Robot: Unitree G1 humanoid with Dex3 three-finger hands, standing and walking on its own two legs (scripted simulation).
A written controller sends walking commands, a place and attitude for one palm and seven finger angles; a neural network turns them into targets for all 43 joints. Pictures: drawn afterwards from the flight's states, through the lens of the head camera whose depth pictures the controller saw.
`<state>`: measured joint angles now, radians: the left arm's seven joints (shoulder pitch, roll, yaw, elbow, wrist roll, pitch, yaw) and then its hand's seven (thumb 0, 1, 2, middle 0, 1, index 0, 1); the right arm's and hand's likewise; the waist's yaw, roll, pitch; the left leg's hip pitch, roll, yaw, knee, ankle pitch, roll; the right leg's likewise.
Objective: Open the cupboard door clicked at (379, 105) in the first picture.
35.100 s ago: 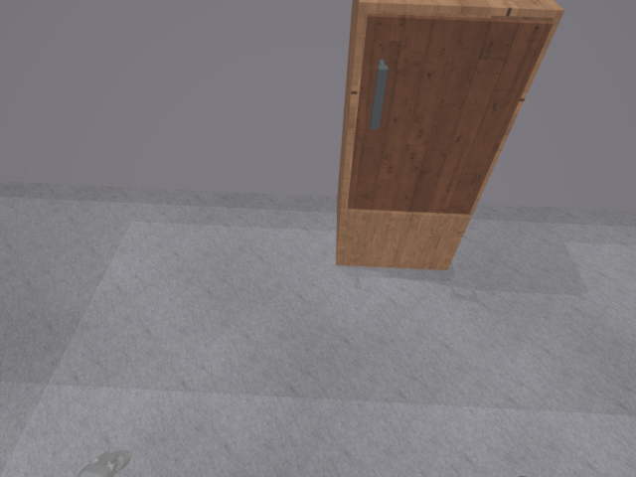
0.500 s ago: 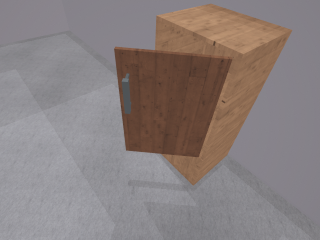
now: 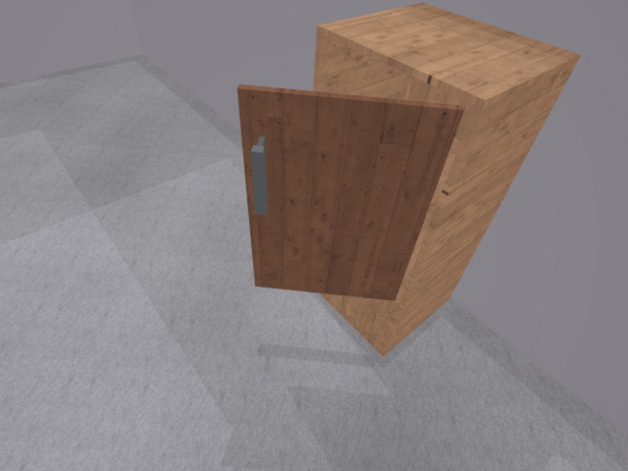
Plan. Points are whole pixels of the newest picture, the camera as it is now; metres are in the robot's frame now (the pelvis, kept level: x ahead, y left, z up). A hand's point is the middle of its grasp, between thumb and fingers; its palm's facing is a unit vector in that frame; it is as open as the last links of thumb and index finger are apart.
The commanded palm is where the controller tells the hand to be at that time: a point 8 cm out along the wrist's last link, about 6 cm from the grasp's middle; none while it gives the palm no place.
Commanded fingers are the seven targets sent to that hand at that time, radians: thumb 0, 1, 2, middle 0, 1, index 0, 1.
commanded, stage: shuffle to correct the standing spot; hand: left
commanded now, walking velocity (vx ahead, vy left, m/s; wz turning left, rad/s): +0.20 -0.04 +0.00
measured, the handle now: (261, 175) +0.66 +0.15 +0.00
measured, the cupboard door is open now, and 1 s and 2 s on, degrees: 45 45 45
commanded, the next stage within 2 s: come to a stop and stand still in 0.58 s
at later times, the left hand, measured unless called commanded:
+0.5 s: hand out of the picture +0.11 +0.15 -0.16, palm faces +0.03 -0.98 -0.21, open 7.3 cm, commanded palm none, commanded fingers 0.00 0.90 0.90 -0.20 -0.30 -0.20 -0.30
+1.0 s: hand out of the picture +0.15 +0.16 -0.18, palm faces +0.00 -0.98 -0.18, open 7.3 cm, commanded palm none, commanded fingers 0.00 0.90 0.90 -0.20 -0.30 -0.20 -0.30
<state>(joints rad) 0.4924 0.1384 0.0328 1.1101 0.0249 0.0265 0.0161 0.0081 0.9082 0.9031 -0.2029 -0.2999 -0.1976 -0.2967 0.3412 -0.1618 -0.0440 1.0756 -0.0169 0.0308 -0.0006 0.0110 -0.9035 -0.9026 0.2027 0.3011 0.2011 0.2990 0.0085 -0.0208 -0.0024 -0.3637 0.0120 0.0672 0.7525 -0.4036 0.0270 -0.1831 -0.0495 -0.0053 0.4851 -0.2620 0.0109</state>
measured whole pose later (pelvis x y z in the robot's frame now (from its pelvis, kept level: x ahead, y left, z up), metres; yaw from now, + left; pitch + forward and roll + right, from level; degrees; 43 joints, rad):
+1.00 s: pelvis +0.13 -0.01 +0.00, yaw -3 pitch -2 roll +1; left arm 0.28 0.16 0.04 1.04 0.02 0.03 0.02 0.02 0.93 0.90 -0.20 -0.30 -0.20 -0.30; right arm 0.27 -0.12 -0.03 1.07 -0.02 0.00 -0.05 0.02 -0.94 -0.90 0.20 0.30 0.20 0.30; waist 0.00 -0.03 0.08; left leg -0.24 0.02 0.15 0.51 -0.25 0.04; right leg -0.30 -0.06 -0.07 0.61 -0.27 0.01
